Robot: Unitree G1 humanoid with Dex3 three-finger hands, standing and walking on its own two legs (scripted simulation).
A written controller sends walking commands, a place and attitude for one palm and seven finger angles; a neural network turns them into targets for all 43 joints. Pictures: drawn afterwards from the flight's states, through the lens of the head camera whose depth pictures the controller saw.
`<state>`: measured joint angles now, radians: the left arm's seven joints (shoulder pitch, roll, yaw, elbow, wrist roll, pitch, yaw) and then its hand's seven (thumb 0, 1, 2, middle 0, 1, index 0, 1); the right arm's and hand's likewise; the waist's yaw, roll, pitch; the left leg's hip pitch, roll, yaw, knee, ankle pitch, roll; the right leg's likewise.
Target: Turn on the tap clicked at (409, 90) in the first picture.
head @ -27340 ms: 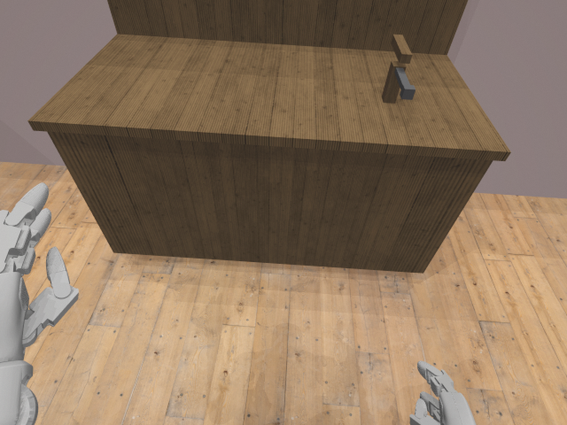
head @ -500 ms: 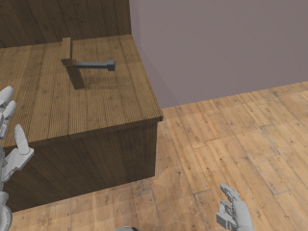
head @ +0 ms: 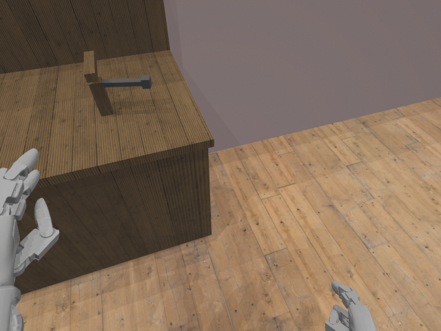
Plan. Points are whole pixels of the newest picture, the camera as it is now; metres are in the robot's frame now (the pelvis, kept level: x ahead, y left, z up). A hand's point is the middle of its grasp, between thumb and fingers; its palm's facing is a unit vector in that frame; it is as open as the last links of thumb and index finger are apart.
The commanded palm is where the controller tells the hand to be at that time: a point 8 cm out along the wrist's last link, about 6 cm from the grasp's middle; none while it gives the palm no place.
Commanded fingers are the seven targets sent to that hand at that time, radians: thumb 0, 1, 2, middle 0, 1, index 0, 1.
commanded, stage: stop stepping back and stand still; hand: left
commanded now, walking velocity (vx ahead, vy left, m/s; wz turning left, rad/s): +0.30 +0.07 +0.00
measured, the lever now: (146, 82) +0.75 +0.27 +0.06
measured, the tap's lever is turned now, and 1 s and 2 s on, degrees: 75 75 75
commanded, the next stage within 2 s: stand and check the lever's angle in 0.64 s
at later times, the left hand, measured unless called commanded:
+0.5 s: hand (54, 273) +0.16 +0.21 +0.16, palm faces +0.43 -0.82 -0.38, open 7.4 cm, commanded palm +0.10 +0.26 +0.18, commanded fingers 0.00 0.90 0.90 -0.20 -0.30 -0.20 -0.30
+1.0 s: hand (35, 248) +0.18 +0.25 +0.16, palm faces +0.43 -0.82 -0.38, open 7.4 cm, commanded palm +0.13 +0.28 +0.18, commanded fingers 0.00 0.90 0.90 -0.20 -0.30 -0.20 -0.30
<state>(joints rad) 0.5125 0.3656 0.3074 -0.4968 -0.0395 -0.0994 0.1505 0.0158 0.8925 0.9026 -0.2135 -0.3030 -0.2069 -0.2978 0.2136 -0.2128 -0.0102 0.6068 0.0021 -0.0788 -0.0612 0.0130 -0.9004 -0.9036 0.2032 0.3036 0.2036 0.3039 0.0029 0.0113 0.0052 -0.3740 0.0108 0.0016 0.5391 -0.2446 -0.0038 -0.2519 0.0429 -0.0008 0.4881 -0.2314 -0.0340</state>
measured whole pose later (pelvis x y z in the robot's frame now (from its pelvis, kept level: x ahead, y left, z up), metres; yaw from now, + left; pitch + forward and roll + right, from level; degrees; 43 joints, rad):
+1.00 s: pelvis -0.02 +0.00 +0.01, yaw +2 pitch -2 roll -1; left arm 0.46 0.35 0.30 -0.46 -0.05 -0.12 0.15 0.02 0.89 0.90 -0.21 -0.30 -0.21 -0.30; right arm 0.16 -0.20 0.01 0.59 0.00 -0.09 -0.05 0.01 -0.90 -0.90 0.20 0.30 0.20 0.30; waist 0.02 0.02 0.04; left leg -0.20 0.02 0.05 0.46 -0.23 0.01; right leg -0.18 0.03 -0.05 0.42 -0.21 -0.04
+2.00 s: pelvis -0.02 +0.01 +0.01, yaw +2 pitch -1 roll -1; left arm 0.46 0.34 0.29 -0.43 -0.05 -0.10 0.16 0.02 0.89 0.90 -0.21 -0.30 -0.21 -0.30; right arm 0.18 -0.22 0.00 0.60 0.00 -0.07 -0.07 0.01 -0.90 -0.90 0.20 0.30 0.20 0.30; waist 0.02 0.03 0.01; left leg -0.20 0.01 0.06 0.42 -0.21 0.03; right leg -0.17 0.02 -0.04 0.36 -0.17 -0.01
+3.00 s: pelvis -0.02 +0.01 +0.01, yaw +2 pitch -1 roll -1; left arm 0.46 0.34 0.29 -0.43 -0.05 -0.09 0.16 0.02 0.89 0.90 -0.21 -0.30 -0.21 -0.30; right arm 0.19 -0.22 0.01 0.60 0.00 -0.07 -0.07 0.01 -0.90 -0.90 0.20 0.30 0.20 0.30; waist 0.02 0.03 0.00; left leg -0.20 0.01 0.06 0.42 -0.21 0.03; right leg -0.17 0.03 -0.04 0.34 -0.17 -0.02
